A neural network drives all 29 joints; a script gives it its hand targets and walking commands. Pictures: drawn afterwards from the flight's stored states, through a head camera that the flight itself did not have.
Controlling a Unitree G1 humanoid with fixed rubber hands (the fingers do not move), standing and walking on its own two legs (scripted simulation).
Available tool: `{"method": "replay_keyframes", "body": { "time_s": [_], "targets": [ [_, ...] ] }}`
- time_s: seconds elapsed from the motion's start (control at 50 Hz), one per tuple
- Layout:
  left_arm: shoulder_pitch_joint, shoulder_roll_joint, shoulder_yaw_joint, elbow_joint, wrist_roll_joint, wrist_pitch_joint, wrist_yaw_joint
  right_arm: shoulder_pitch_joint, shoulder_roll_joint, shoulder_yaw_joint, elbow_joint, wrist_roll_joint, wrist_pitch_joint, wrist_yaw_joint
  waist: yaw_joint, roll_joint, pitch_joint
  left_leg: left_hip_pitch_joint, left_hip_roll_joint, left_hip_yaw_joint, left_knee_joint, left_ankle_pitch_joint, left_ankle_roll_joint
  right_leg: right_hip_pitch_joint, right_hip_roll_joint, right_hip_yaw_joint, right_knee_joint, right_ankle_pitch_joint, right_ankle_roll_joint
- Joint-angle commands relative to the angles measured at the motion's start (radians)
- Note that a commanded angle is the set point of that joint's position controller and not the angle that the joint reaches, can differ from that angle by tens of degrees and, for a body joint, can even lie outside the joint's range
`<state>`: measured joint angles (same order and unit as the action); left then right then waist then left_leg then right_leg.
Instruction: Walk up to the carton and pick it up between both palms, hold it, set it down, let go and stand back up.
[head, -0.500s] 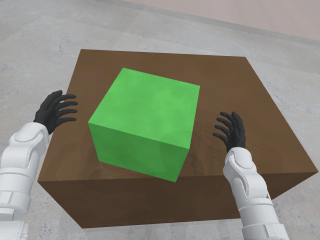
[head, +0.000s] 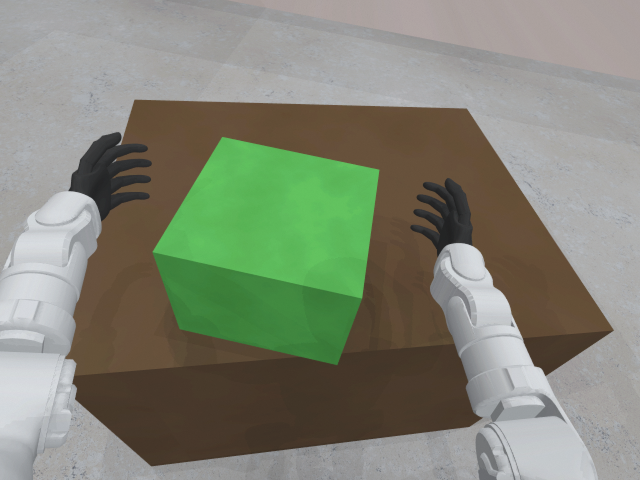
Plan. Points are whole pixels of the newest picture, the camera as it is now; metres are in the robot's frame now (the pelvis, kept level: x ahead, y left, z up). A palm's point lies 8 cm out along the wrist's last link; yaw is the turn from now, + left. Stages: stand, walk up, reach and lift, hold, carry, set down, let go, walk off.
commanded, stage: reach and lift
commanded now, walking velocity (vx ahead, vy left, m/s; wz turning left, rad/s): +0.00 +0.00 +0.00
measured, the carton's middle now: (279, 249) +0.45 -0.01 -0.02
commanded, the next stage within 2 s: none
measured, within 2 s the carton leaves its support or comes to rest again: neither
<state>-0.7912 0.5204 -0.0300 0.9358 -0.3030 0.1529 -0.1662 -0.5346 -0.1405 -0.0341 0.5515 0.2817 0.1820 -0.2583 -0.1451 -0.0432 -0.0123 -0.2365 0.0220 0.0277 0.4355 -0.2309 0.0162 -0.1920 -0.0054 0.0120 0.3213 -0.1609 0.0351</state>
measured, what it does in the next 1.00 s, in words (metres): stands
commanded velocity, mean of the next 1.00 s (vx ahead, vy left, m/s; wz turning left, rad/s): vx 0.00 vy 0.00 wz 0.00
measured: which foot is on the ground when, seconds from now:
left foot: down 0.00-1.00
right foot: down 0.00-1.00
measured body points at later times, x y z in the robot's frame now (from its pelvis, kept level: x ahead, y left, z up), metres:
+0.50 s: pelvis +0.00 +0.00 +0.00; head +0.03 +0.04 +0.44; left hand +0.49 +0.19 +0.14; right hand +0.40 -0.23 +0.12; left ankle +0.00 +0.10 -0.74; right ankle +0.00 -0.14 -0.74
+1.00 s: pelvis -0.02 +0.00 -0.03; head +0.05 +0.04 +0.41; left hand +0.47 +0.19 +0.04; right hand +0.39 -0.21 +0.04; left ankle +0.00 +0.10 -0.74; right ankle +0.00 -0.14 -0.74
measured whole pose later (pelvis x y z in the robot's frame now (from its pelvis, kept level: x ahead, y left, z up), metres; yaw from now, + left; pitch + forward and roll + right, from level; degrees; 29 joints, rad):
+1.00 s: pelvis -0.02 +0.00 -0.03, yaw +1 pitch +20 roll -3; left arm -1.07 0.44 -0.20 1.57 -0.35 -0.26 -0.11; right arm -0.86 -0.08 -0.07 1.21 0.26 -0.18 -0.22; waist -0.21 0.00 -0.22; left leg -0.77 0.02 -0.03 0.71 -0.29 0.01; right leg -0.71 0.00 -0.04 0.60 -0.23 0.03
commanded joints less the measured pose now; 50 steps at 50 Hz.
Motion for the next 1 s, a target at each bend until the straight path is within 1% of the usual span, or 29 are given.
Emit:
{"method": "replay_keyframes", "body": {
  "time_s": [0.0, 0.28, 0.38, 0.46, 0.52, 0.58, 0.64, 0.7, 0.74, 0.86, 0.92, 0.98],
  "targets": [
    [-0.558, 0.205, 0.029, -0.088, -0.014, -0.079, 0.006, -0.471, -0.133, -0.03, -0.115, -0.002, -0.062, 0.001, -0.019, 0.137, -0.495, 0.212, -0.026, -0.009, -0.004, 0.334, -0.035, 0.1, 0.028, -0.038, 0.028, 0.372, -0.04],
    [-0.782, 0.185, -0.086, 0.197, -0.06, -0.156, 0.024, -0.718, -0.169, -0.023, 0.148, 0.023, -0.097, 0.015, -0.065, 0.174, -0.596, 0.212, -0.021, -0.029, 0.041, 0.368, -0.052, -0.018, 0.032, -0.067, 0.051, 0.379, -0.045],
    [-0.778, 0.156, -0.113, 0.31, -0.056, -0.193, 0.019, -0.727, -0.156, 0.0, 0.254, 0.034, -0.124, 0.02, -0.073, 0.176, -0.584, 0.201, -0.021, -0.037, 0.06, 0.392, -0.053, -0.051, 0.031, -0.072, 0.058, 0.38, -0.047],
    [-0.734, 0.13, -0.117, 0.381, -0.04, -0.24, 0.012, -0.693, -0.132, 0.024, 0.321, 0.04, -0.169, 0.023, -0.071, 0.169, -0.561, 0.171, -0.022, -0.04, 0.076, 0.4, -0.051, -0.081, 0.029, -0.075, 0.068, 0.369, -0.047],
    [-0.721, 0.122, -0.114, 0.401, -0.036, -0.283, 0.013, -0.682, -0.118, 0.031, 0.335, 0.037, -0.213, 0.024, -0.067, 0.165, -0.574, 0.14, -0.024, -0.041, 0.092, 0.391, -0.051, -0.112, 0.027, -0.078, 0.083, 0.355, -0.045],
    [-0.738, 0.123, -0.111, 0.393, -0.043, -0.326, 0.023, -0.695, -0.111, 0.023, 0.319, 0.025, -0.258, 0.026, -0.063, 0.167, -0.632, 0.107, -0.025, -0.04, 0.115, 0.375, -0.053, -0.148, 0.025, -0.082, 0.11, 0.346, -0.042],
    [-0.772, 0.125, -0.11, 0.375, -0.056, -0.364, 0.038, -0.718, -0.108, 0.004, 0.294, 0.005, -0.296, 0.027, -0.063, 0.178, -0.724, 0.077, -0.027, -0.038, 0.144, 0.362, -0.057, -0.182, 0.022, -0.085, 0.144, 0.348, -0.037],
    [-0.799, 0.12, -0.115, 0.375, -0.064, -0.394, 0.05, -0.734, -0.103, -0.018, 0.298, -0.016, -0.325, 0.025, -0.067, 0.196, -0.803, 0.049, -0.027, -0.038, 0.177, 0.353, -0.063, -0.219, 0.021, -0.087, 0.18, 0.348, -0.036],
    [-0.808, 0.111, -0.122, 0.394, -0.064, -0.41, 0.055, -0.738, -0.1, -0.03, 0.327, -0.026, -0.341, 0.026, -0.071, 0.209, -0.827, 0.031, -0.026, -0.04, 0.198, 0.348, -0.068, -0.252, 0.021, -0.089, 0.201, 0.336, -0.037],
    [-0.809, 0.062, -0.158, 0.478, -0.051, -0.457, 0.059, -0.739, -0.096, -0.046, 0.476, -0.031, -0.396, 0.033, -0.08, 0.254, -0.823, -0.003, -0.02, -0.051, 0.256, 0.351, -0.092, -0.369, 0.025, -0.101, 0.244, 0.274, -0.044],
    [-0.813, 0.049, -0.17, 0.483, -0.047, -0.468, 0.063, -0.749, -0.102, -0.048, 0.508, -0.022, -0.419, 0.033, -0.083, 0.268, -0.839, -0.002, -0.021, -0.052, 0.281, 0.37, -0.102, -0.4, 0.03, -0.106, 0.258, 0.271, -0.043],
    [-0.814, 0.044, -0.174, 0.483, -0.044, -0.468, 0.066, -0.759, -0.106, -0.048, 0.521, -0.015, -0.428, 0.032, -0.084, 0.269, -0.845, -0.009, -0.024, -0.051, 0.294, 0.37, -0.105, -0.411, 0.032, -0.107, 0.268, 0.267, -0.04]
  ]
}}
